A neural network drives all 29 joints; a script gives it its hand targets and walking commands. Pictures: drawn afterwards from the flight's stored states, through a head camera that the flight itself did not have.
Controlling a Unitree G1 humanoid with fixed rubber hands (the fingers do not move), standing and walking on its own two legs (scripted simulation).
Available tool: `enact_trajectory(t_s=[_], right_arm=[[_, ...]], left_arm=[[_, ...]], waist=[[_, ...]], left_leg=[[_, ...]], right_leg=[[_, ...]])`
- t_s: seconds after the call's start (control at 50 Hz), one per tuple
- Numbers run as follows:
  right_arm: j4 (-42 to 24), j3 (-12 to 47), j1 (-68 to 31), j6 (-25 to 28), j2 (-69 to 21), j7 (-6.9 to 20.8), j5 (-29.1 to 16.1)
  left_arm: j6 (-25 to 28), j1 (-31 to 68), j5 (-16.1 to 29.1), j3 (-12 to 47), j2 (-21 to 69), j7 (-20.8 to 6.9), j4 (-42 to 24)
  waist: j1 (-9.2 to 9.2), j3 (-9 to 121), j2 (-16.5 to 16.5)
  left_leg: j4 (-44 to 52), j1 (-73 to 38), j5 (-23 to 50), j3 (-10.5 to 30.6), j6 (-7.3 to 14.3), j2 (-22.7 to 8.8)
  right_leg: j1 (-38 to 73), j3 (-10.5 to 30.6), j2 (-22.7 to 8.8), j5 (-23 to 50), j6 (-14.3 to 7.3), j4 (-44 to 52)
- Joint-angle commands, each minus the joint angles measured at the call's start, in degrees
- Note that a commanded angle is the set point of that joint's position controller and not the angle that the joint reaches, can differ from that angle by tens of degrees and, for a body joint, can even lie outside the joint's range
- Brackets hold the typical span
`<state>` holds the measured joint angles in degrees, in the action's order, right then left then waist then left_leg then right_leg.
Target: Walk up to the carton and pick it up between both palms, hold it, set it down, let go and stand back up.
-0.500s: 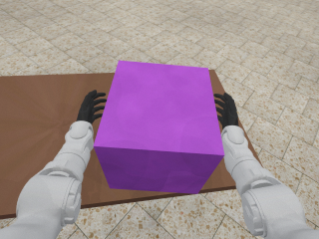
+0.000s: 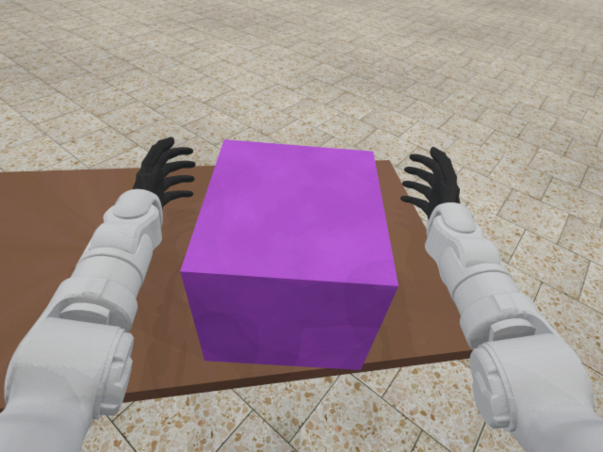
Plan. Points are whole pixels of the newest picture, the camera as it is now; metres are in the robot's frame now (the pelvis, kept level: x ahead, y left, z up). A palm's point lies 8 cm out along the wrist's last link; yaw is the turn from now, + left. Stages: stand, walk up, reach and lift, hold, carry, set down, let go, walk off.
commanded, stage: set down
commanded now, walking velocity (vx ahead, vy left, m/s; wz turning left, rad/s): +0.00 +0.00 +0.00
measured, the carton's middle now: (291, 253) +0.43 -0.02 +0.03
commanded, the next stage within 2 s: none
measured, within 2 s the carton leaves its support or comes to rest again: neither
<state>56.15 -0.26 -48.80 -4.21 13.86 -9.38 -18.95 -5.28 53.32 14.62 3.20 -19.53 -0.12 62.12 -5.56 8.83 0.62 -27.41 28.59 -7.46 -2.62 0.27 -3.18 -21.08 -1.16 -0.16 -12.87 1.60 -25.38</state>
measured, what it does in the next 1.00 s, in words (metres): stands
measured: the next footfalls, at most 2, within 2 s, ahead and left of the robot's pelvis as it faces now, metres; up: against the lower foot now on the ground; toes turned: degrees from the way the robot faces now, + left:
none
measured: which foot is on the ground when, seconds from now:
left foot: down 0.00-1.00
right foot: down 0.00-1.00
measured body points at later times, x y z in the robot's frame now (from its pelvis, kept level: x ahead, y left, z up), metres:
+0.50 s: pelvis +0.01 +0.00 +0.01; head +0.01 +0.03 +0.46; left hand +0.46 +0.20 +0.17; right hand +0.42 -0.22 +0.18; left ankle +0.06 +0.11 -0.74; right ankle -0.01 -0.14 -0.74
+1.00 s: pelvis +0.01 -0.01 +0.01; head +0.01 +0.02 +0.46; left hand +0.39 +0.23 +0.11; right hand +0.35 -0.22 +0.12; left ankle +0.06 +0.11 -0.74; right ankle -0.01 -0.14 -0.74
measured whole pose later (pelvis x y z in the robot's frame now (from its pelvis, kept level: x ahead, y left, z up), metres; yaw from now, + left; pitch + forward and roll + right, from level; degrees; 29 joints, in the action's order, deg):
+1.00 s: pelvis +0.01 -0.01 +0.01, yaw +0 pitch -1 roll +0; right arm 14.4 -1.3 -18.2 -17.4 13.1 -10.7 -20.1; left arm -25.0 23.7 13.2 -7.1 -22.6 -4.1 18.5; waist -2.5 0.1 3.8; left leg -18.5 12.3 -5.5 -3.2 -0.5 -2.7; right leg -6.0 -0.9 -0.4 -12.0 0.6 -18.6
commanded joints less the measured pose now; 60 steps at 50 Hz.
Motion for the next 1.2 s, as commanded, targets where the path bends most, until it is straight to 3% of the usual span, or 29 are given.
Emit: enact_trajectory(t_s=[0.0, 0.02, 0.04, 0.1, 0.12, 0.18, 0.22, 0.26, 0.34, 0.46, 0.52, 0.56, 0.6, 0.66, 0.68, 0.7, 0.72, 0.76, 0.82, 0.86, 0.9, 0.92, 0.96, 1.0, 1.02, 1.04, 1.06, 1.12, 1.18], right_arm=[[-12.4, -0.4, -27.2, -1.2, 8.7, -0.6, -1.8], [-14.0, -0.6, -27.2, -1.7, 9.0, -0.5, -2.3], [-12.9, -0.6, -28.3, -2.4, 9.3, -0.4, -2.7], [-15.2, -0.1, -29.6, -3.7, 8.2, 0.0, -3.2], [-18.6, -1.0, -29.7, -3.8, 9.1, 0.2, -3.3], [-18.8, -2.3, -27.2, -4.5, 10.6, 0.4, -2.7], [-20.5, -2.9, -28.3, -5.6, 12.1, 0.1, -2.6], [-19.7, -3.4, -24.9, -6.9, 11.8, -0.3, -2.0], [-21.1, -4.5, -21.5, -8.2, 12.4, -0.5, -0.6], [-24.4, -1.1, -13.0, -8.3, 11.7, -0.5, -3.3], [-29.2, -0.4, -8.5, -8.4, 11.1, 0.0, -4.4], [-34.1, -1.7, -10.9, -8.5, 11.9, 0.0, -4.5], [-37.6, -1.9, -5.4, -8.0, 11.5, -0.1, -4.2], [-41.0, -3.8, -7.0, -8.8, 11.9, 0.2, -3.1], [-44.2, -3.2, 1.3, -8.0, 10.7, 0.2, -3.6], [-46.7, -4.1, -3.5, -8.2, 11.7, 0.1, -3.1], [-48.0, -3.6, 0.2, -8.1, 11.0, 0.0, -3.1], [-50.7, -3.5, 3.2, -8.1, 10.2, -0.2, -2.8], [-50.8, -4.6, 3.3, -9.4, 9.4, -0.9, -1.9], [-51.0, -3.6, 13.1, -9.8, 7.4, -0.9, -1.5], [-53.0, -5.0, 7.7, -10.8, 7.9, -1.4, -0.3], [-51.1, -3.9, 15.8, -10.8, 6.1, -1.2, -1.2], [-55.7, -4.5, 12.8, -10.7, 6.1, -1.6, -0.5], [-55.9, -3.6, 20.3, -10.0, 4.4, -1.5, -0.7], [-57.7, -4.1, 17.5, -10.0, 5.1, -1.6, -0.5], [-57.1, -3.3, 22.6, -9.8, 3.8, -1.6, -0.7], [-58.4, -4.0, 25.6, -9.1, 3.7, -1.6, 0.1], [-62.9, -5.4, 23.8, -8.5, 4.3, -1.6, 0.7], [-65.1, -4.8, 30.8, -8.3, 2.9, -1.2, 1.9]], left_arm=[[0.1, 29.2, 1.6, -1.9, -12.0, 0.5, -9.8], [-0.3, 29.4, 1.8, -1.3, -11.6, 0.5, -13.5], [-1.1, 30.3, 1.7, -0.7, -11.7, 0.7, -13.1], [-1.9, 30.9, 3.3, 0.1, -11.4, 0.7, -12.7], [-2.1, 31.1, 3.6, 0.2, -11.8, 0.8, -16.9], [-4.2, 28.7, 2.1, -1.3, -11.5, 1.0, -21.1], [-6.9, 28.5, 1.5, -3.4, -13.2, 1.0, -22.7], [-9.2, 25.7, 0.6, -4.7, -13.0, 0.5, -25.0], [-12.5, 23.4, -1.0, -6.2, -12.7, 0.0, -27.2], [-15.3, 14.7, -3.5, -7.9, -11.8, -1.9, -32.2], [-16.1, 10.7, -3.7, -8.6, -11.8, -2.5, -36.9], [-16.5, 12.4, -2.5, -9.1, -12.9, -2.5, -40.5], [-16.5, 6.6, -2.9, -10.3, -12.4, -2.7, -44.0], [-17.1, 9.0, -1.9, -10.8, -14.1, -2.3, -45.6], [-16.6, -0.3, -2.4, -11.5, -12.1, -2.2, -49.1], [-16.7, 4.4, -1.3, -11.6, -13.6, -2.5, -50.5], [-16.8, 0.5, -1.6, -12.5, -13.4, -2.4, -51.6], [-17.0, -2.6, -1.8, -13.4, -13.6, -3.0, -52.4], [-17.2, -0.9, -0.7, -13.4, -14.5, -3.6, -53.2], [-16.8, -10.6, -2.1, -14.0, -13.2, -4.0, -53.0], [-16.8, -4.3, -0.7, -13.5, -14.6, -4.0, -54.5], [-16.6, -12.2, -1.6, -13.0, -12.4, -4.0, -53.8], [-16.5, -9.7, -1.1, -13.6, -13.4, -4.1, -55.9], [-16.0, -17.4, -1.9, -13.1, -10.9, -4.2, -58.5], [-16.1, -14.4, -0.9, -12.2, -11.4, -4.2, -60.1], [-16.2, -19.2, -1.5, -12.6, -10.8, -4.3, -60.7], [-16.2, -23.5, -2.1, -12.8, -9.8, -4.4, -61.9], [-15.5, -21.1, -0.8, -12.5, -10.6, -3.9, -66.6], [-15.2, -28.5, -0.8, -12.4, -9.0, -3.9, -68.3]], waist=[[-0.03, 26.3, -1.4], [0.46, 27.6, -3.5], [-0.2, 26.6, -4.9], [0.68, 27.2, -4.7], [0.72, 30.5, -5.2], [-0.4, 33.8, -7.9], [0.45, 33.8, -6.5], [-0.89, 31.1, -4.7], [-1.22, 27.9, -4.1], [-0.17, 21.6, -4.0], [0.54, 18.6, -5.1], [0.73, 18.8, -4.8], [0.96, 18.5, -4.2], [1.23, 17.9, -3.7], [2.0, 18.0, -3.2], [2.17, 19.9, -3.0], [3.06, 20.1, -2.4], [2.96, 21.6, -0.4], [2.12, 18.4, 0.1], [2.88, 14.1, 0.7], [3.02, 14.9, 0.5], [3.17, 12.5, -0.4], [3.28, 13.5, -1.0], [4.05, 12.8, -3.0], [3.13, 13.1, -3.5], [4.2, 12.6, -4.7], [4.15, 11.3, -4.7], [4.58, 10.9, -6.0], [5.37, 7.1, -4.9]], left_leg=[[0.7, -29.1, 6.0, 2.0, 0.3, 2.7], [1.1, -30.1, 6.5, 2.0, 0.0, 2.6], [1.3, -31.0, 6.0, 2.0, -0.5, 2.6], [1.6, -30.2, 4.0, 1.8, 0.1, 2.2], [1.6, -32.2, 5.5, 1.7, 0.0, 2.3], [1.1, -36.5, 11.5, 2.1, -1.2, 2.2], [1.4, -37.3, 13.7, 1.9, -1.3, 2.4], [2.0, -38.2, 14.2, 1.8, -1.2, 2.7], [3.8, -38.2, 15.0, 1.6, -1.5, 3.1], [5.1, -37.9, 18.7, 1.3, -1.5, 3.7], [6.4, -37.6, 17.2, 0.8, -1.1, 4.2], [6.4, -36.0, 16.0, 0.7, -1.0, 4.1], [6.5, -37.1, 15.4, 0.5, -0.9, 4.0], [6.9, -34.1, 11.3, 0.6, -0.2, 4.0], [6.8, -36.5, 13.6, 0.6, -0.4, 3.9], [6.9, -35.3, 14.2, 0.1, -0.2, 4.0], [6.4, -35.9, 15.3, 0.4, 0.0, 3.9], [6.2, -34.4, 15.9, 0.1, 0.6, 4.1], [7.1, -32.3, 11.1, -0.1, 1.2, 4.2], [7.9, -33.3, 9.8, 0.5, 1.6, 3.8], [8.6, -31.4, 8.2, 0.1, 1.5, 3.8], [8.6, -32.5, 8.9, 0.3, 1.3, 3.5], [8.5, -32.1, 8.1, 0.2, 1.3, 3.5], [8.2, -33.8, 11.1, 0.4, 0.7, 3.5], [7.9, -33.6, 11.6, 0.6, 0.3, 3.5], [7.6, -34.7, 13.5, 0.3, -0.2, 3.5], [7.3, -35.5, 14.9, 0.3, -0.6, 3.5], [7.6, -34.1, 12.5, 0.4, -1.1, 3.3], [8.1, -33.6, 11.1, 0.5, -1.0, 3.0]], right_leg=[[-4.3, -1.4, 2.5, 8.7, 1.3, 5.4], [-3.2, -1.5, 2.5, 9.0, 1.0, 5.7], [-4.4, -1.6, 2.7, 7.7, 0.7, 6.1], [-4.8, -1.3, 2.3, 5.7, 0.1, 6.4], [-4.4, -1.4, 2.5, 7.2, 0.1, 6.4], [-3.0, -2.1, 3.1, 12.5, -0.4, 6.6], [-0.9, -2.1, 3.6, 14.3, 0.3, 7.3], [0.5, -2.5, 3.8, 16.4, 0.7, 7.6], [4.7, -2.5, 4.1, 18.7, 1.0, 8.7], [11.8, -1.9, 4.0, 23.9, 1.0, 8.8], [13.0, -1.2, 3.8, 22.6, 1.0, 9.1], [12.4, -1.3, 3.7, 21.1, 0.8, 8.9], [12.5, -1.6, 3.7, 20.8, 0.5, 9.2], [11.8, -1.0, 3.2, 17.5, 0.4, 8.9], [13.3, -1.3, 3.4, 20.2, 0.4, 8.9], [12.9, -0.8, 3.2, 20.2, 0.5, 8.6], [14.0, -0.6, 3.2, 22.7, 0.6, 8.2], [16.3, -0.5, 3.1, 26.1, 0.8, 7.6], [15.0, -0.3, 2.4, 22.1, 1.2, 7.8], [15.5, 0.2, 2.0, 19.6, 0.9, 8.7], [13.8, 0.7, 1.7, 17.1, 0.7, 8.4], [13.8, 0.9, 1.8, 17.6, 0.4, 8.4], [12.6, 1.0, 1.9, 15.2, -0.1, 9.2], [13.3, 1.1, 1.9, 16.8, -0.5, 9.1], [12.8, 0.7, 2.0, 16.5, -0.7, 9.0], [13.4, 0.9, 2.0, 17.7, -0.9, 9.5], [13.6, 0.5, 2.0, 17.7, -0.9, 9.7], [12.0, 0.1, 2.1, 14.0, -1.2, 9.3], [12.5, 0.2, 2.0, 11.5, -1.8, 10.3]])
